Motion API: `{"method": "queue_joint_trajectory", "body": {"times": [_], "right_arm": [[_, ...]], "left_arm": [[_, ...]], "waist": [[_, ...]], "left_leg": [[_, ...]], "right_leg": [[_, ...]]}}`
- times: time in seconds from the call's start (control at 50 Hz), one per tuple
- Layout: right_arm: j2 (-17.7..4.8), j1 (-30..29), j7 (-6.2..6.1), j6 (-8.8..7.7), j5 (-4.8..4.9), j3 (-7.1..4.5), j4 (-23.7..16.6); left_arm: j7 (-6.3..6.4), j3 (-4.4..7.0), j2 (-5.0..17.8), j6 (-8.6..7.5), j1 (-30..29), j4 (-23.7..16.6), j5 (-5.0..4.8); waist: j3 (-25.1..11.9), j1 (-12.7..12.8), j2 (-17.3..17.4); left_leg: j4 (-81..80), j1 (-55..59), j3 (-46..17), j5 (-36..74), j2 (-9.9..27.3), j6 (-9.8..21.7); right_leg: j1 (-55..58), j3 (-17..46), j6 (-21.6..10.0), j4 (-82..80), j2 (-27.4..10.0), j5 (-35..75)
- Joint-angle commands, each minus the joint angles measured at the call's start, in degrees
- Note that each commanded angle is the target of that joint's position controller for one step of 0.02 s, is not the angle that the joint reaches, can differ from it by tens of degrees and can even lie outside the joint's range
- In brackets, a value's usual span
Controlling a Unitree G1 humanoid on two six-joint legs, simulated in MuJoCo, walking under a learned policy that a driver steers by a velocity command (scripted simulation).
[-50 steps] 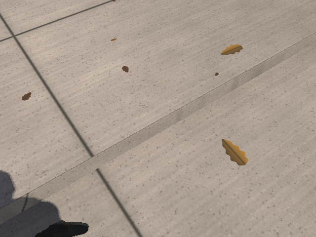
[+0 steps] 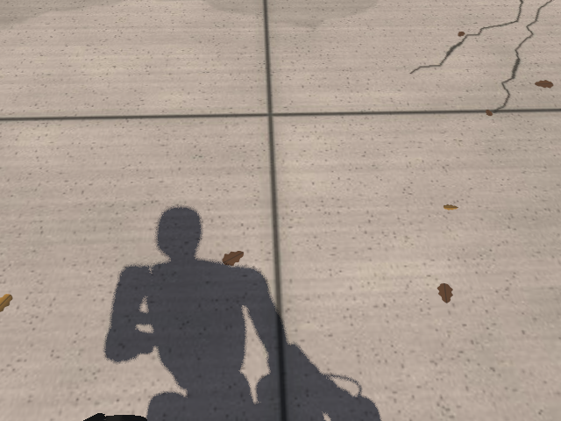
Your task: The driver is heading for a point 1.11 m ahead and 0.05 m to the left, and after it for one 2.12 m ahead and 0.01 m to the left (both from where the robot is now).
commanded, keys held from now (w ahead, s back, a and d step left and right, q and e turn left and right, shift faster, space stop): w+q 0.30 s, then w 0.48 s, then w+e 0.10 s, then e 0.12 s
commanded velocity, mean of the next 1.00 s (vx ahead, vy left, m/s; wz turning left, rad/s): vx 0.49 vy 0.00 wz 0.27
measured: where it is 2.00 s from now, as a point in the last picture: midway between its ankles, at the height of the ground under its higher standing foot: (159, 328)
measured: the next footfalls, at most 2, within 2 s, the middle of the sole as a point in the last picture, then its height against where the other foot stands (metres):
right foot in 0.06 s outside the picture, level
left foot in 0.56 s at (184, 414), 0.11 m higher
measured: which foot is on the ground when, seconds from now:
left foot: down 0.00-0.04, up 0.06-0.54, down 0.56-1.00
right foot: up 0.00-0.04, down 0.06-0.58, up 0.60-1.00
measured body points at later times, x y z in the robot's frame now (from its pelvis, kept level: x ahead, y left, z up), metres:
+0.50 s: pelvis +0.25 +0.02 +0.00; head +0.31 +0.03 +0.45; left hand +0.09 +0.22 -0.12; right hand +0.57 -0.05 -0.04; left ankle +0.37 +0.17 -0.56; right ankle +0.14 -0.13 -0.74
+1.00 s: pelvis +0.52 +0.16 +0.12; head +0.54 +0.19 +0.56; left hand +0.63 +0.41 -0.01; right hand +0.58 -0.09 +0.00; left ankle +0.42 +0.17 -0.63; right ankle +0.71 +0.09 -0.56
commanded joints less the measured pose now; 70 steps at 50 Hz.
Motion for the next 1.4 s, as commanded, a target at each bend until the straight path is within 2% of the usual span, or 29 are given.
{"method": "queue_joint_trajectory", "body": {"times": [0.02,0.04,0.06,0.08,0.12,0.16,0.22,0.38,0.44,0.48,0.5,0.54,0.56,0.58,0.6,0.62,0.66,0.7,0.74,0.84,0.98,1.08,1.12,1.14,1.16,1.18,1.22,1.3,1.4], "right_arm": [[-9.7,-5.3,-0.34,-1.04,-0.14,-2.05,-5.1],[-9.1,-6.8,0.02,-1.38,0.76,-1.84,-5.5],[-3.6,-7.9,0.32,-2.2,1.98,-0.31,-7.9],[0.5,0.0,0.35,-1.88,2.24,0.65,-9.9],[-4.5,-2.4,0.06,0.21,-1.46,0.07,-7.4],[-2.6,-6.0,1.35,0.88,-1.8,0.37,-9.5],[-0.5,-9.0,2.21,2.14,-1.24,1.01,-12.9],[5.3,-27.7,-1.67,2.69,-1.68,4.04,-25.1],[7.1,-34.1,-0.37,1.99,-1.82,5.79,-30.3],[8.7,-31.8,2.0,1.84,-0.69,7.15,-30.3],[8.3,-29.7,2.4,2.06,-0.23,6.82,-28.2],[5.0,-16.6,2.09,2.26,0.03,4.77,-23.3],[3.1,-5.4,1.7,1.97,0.44,3.75,-20.3],[-1.5,1.2,1.09,1.36,-0.39,1.87,-19.0],[-10.2,3.0,0.68,0.58,-0.22,-0.6,-15.5],[-10.7,2.4,-0.13,1.04,0.16,-1.85,-15.1],[-5.0,-7.0,0.58,-0.51,-0.35,-0.54,-11.5],[2.2,-10.0,0.89,-2.02,-0.73,1.39,-8.0],[4.2,-8.7,1.0,-3.06,-0.42,1.82,-4.9],[-0.5,-1.7,0.16,-5.51,0.73,0.71,-2.8],[-1.2,2.8,-1.87,-4.72,0.67,1.39,-2.2],[-5.1,2.3,-4.5,-3.03,0.59,0.29,-1.6],[-6.9,-2.7,-4.49,-2.17,1.4,-0.66,-3.7],[-4.1,-2.8,-3.98,-2.17,1.56,0.01,-6.0],[1.1,4.2,-3.55,-1.6,1.58,0.97,-7.9],[-1.3,4.5,-2.73,-1.02,-0.03,1.05,-7.0],[-3.8,-2.9,-1.92,-0.95,-0.31,0.39,-8.5],[-1.4,-3.1,-2.04,2.7,-1.01,0.92,-9.3],[-1.8,-8.7,-2.53,4.0,-0.69,1.09,-11.3]], "left_arm": [[1.14,2.31,7.8,-1.67,7.1,-2.1,-0.05],[1.75,2.95,8.8,-2.37,15.1,-0.2,0.73],[2.78,4.24,13.7,-2.8,23.8,0.1,1.75],[2.72,5.31,18.8,-1.84,20.4,0.0,1.8],[1.75,3.55,7.5,-0.81,12.7,-1.8,0.63],[1.55,2.58,4.7,-1.23,11.9,-0.7,0.39],[1.15,2.86,4.8,-2.63,15.8,2.4,0.19],[0.83,2.36,5.0,-4.75,25.7,10.4,0.83],[2.44,1.92,4.5,-3.87,29.8,14.3,0.14],[2.89,1.72,4.0,-2.53,27.2,13.8,-1.41],[2.43,1.53,4.0,-2.09,26.6,12.8,-1.68],[1.65,3.61,12.4,-2.19,26.7,11.8,-1.29],[0.7,4.88,15.6,-2.26,24.4,11.1,-2.13],[-0.18,5.54,15.2,-3.13,23.7,9.6,-2.89],[-2.49,3.83,5.5,-3.48,25.9,4.6,-3.63],[-2.8,4.87,6.3,-4.19,24.1,4.7,-1.33],[-0.64,3.71,0.6,-3.36,20.0,1.4,-1.34],[0.63,2.79,-2.0,-1.41,19.2,0.2,0.19],[0.64,2.09,-2.8,0.27,19.1,-1.0,0.09],[-0.54,3.27,1.2,1.41,12.1,-1.7,-0.27],[-1.34,1.49,-2.5,1.4,1.0,-3.6,-0.35],[-0.8,3.07,2.8,1.24,11.4,-1.3,0.37],[-0.12,4.5,5.5,0.08,21.6,1.3,0.84],[0.57,5.22,8.3,-0.35,21.7,1.5,0.6],[0.99,6.08,12.2,-0.06,19.9,0.4,-0.28],[1.03,6.25,11.0,0.73,18.5,-1.1,-2.67],[1.68,4.57,5.2,2.12,10.6,-3.2,-2.17],[1.26,4.93,7.2,1.48,12.4,-2.7,-1.09],[1.46,5.66,9.3,2.32,14.7,-3.3,-1.11]], "waist": [[-5.8,7.5,5.7],[-9.5,12.1,2.9],[-15.9,15.3,-4.3],[-17.5,7.1,-16.4],[-6.2,6.0,0.3],[-0.1,5.0,-2.8],[0.5,4.3,-4.2],[3.9,5.3,-1.8],[2.3,6.4,-2.6],[-1.5,5.5,-0.8],[-3.9,6.1,0.3],[-13.6,0.0,-7.1],[-19.9,-5.8,-9.5],[-25.8,-9.5,-10.7],[-31.2,-4.6,14.3],[-32.5,-4.8,10.1],[-13.4,3.2,-0.5],[-3.3,8.1,0.2],[-2.8,10.1,3.9],[-1.9,6.5,4.7],[-1.3,2.0,6.1],[-5.1,6.1,9.9],[-7.8,12.3,6.1],[-11.0,11.1,-2.1],[-17.3,4.9,-11.0],[-21.5,6.7,-2.0],[-6.6,4.2,3.7],[-4.9,2.9,1.8],[-7.1,5.3,-3.1]], "left_leg": [[8.2,-4.6,-11.6,40.5,13.4,3.7],[19.5,-8.5,-8.7,41.2,9.5,2.3],[38.1,-17.4,-2.9,25.7,4.7,0.0],[48.2,-33.3,2.3,-12.8,-2.2,-1.3],[60.6,-39.6,3.8,-6.0,6.4,-1.4],[63.6,-41.8,5.4,-2.0,9.0,-1.9],[71.6,-47.1,5.2,1.1,8.9,-3.0],[86.7,-76.3,4.5,-9.0,7.7,-0.1],[74.4,-76.1,9.4,-11.6,10.3,0.2],[51.1,-51.9,16.8,-2.3,13.0,1.1],[44.7,-38.5,21.7,-1.6,9.5,1.5],[42.5,-25.4,23.1,-6.9,3.0,3.5],[33.9,-15.7,20.3,-1.9,1.9,5.3],[28.0,-2.7,5.4,-4.0,7.7,7.4],[10.3,12.7,-31.2,2.6,26.9,12.3],[0.9,11.8,-44.6,11.6,27.9,10.6],[3.6,-6.0,-28.0,11.0,26.6,8.7],[4.4,-19.2,-13.6,17.3,21.3,6.2],[1.0,-21.0,-5.0,17.8,18.0,4.2],[-9.0,-11.2,5.6,33.6,15.7,0.6],[-9.2,1.1,16.0,54.2,15.6,-3.5],[8.0,9.6,17.3,76.0,18.8,-4.9],[29.0,3.9,18.6,61.1,16.9,-5.7],[46.2,-11.1,18.9,20.1,10.6,-5.6],[63.7,-28.6,12.6,-17.6,2.3,-7.9],[65.5,-29.9,5.1,-10.4,5.2,-7.9],[59.4,-31.9,5.5,-5.3,8.6,-8.0],[48.0,-26.4,6.5,-3.2,9.1,-9.1],[38.8,-30.1,6.0,-0.2,9.4,-9.9]], "right_leg": [[17.3,-1.3,-2.7,-6.7,4.3,-4.0],[28.7,-0.8,-4.3,-11.4,2.9,-1.9],[41.1,14.0,-7.0,-16.2,-12.2,-6.9],[46.6,39.4,-12.8,-23.3,-24.8,-2.3],[33.4,31.7,-14.3,-22.2,-20.3,-26.2],[25.2,17.7,-11.2,-24.5,-14.2,-20.2],[22.2,8.9,-11.1,-25.4,-12.8,-10.2],[30.3,0.7,-11.1,-29.7,-15.1,-6.7],[35.9,-3.5,-10.9,-32.8,-12.5,3.0],[28.8,-8.3,-12.6,-39.1,-10.3,15.8],[26.0,-9.8,-13.4,-38.5,-9.4,29.9],[34.7,-10.4,-12.4,-19.7,-13.6,77.9],[37.2,-10.6,-10.3,-6.4,-14.1,82.2],[29.3,-8.1,-8.0,11.6,-12.2,65.3],[5.5,-5.3,-3.0,37.9,2.2,-5.5],[-1.8,8.2,-4.0,55.4,6.2,-9.0],[-7.9,3.9,-4.8,62.5,0.9,-3.8],[-9.1,3.8,-5.9,60.7,-0.7,-5.6],[-8.6,5.1,-6.1,54.1,-1.1,-5.6],[-11.3,1.5,-5.0,33.0,0.0,2.6],[-3.7,-8.5,-5.3,4.3,2.9,10.7],[7.2,-10.0,-8.7,-3.3,7.5,1.8],[19.1,-6.2,-11.9,-15.7,6.4,9.8],[32.1,3.8,-15.4,-10.2,-3.0,35.6],[45.3,23.8,-26.7,-5.0,-17.8,71.4],[41.3,25.8,-29.9,-11.3,-18.3,55.6],[24.5,20.0,-25.4,-19.2,-12.3,26.9],[14.8,14.4,-19.7,-20.5,-5.7,23.6],[18.3,16.9,-15.8,-20.0,-3.0,10.7]]}}
Velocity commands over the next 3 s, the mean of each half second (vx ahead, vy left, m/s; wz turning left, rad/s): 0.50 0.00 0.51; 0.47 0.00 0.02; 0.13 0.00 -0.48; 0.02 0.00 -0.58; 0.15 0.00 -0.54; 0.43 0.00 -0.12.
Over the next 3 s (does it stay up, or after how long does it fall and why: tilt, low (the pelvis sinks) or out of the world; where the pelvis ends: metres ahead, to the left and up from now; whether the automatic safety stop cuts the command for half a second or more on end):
stays up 0.90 0.12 0.12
